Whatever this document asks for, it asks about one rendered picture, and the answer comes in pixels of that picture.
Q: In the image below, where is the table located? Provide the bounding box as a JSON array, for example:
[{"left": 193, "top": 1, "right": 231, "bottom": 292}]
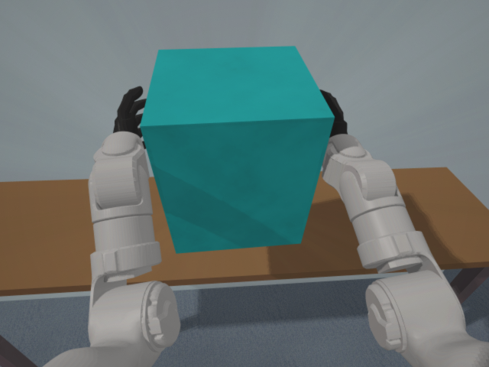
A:
[{"left": 0, "top": 167, "right": 489, "bottom": 367}]

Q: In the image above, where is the robot right forearm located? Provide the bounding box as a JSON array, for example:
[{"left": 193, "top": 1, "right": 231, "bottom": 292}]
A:
[{"left": 322, "top": 134, "right": 466, "bottom": 329}]

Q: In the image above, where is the robot right upper arm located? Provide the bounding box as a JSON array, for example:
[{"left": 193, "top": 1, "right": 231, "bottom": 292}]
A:
[{"left": 365, "top": 270, "right": 489, "bottom": 367}]

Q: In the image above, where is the robot left upper arm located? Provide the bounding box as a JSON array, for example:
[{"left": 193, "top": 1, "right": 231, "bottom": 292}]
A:
[{"left": 43, "top": 281, "right": 180, "bottom": 367}]

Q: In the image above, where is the carton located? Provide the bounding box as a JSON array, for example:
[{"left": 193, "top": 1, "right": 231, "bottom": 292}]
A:
[{"left": 140, "top": 46, "right": 335, "bottom": 254}]

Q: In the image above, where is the robot left forearm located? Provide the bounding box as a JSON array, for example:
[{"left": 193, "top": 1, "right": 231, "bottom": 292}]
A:
[{"left": 88, "top": 132, "right": 162, "bottom": 341}]

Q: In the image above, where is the left robot hand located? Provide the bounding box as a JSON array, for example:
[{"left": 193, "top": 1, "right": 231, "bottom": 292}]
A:
[{"left": 113, "top": 86, "right": 147, "bottom": 149}]

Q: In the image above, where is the right robot hand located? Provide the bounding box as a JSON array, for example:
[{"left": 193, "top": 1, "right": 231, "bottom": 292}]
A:
[{"left": 320, "top": 89, "right": 348, "bottom": 138}]

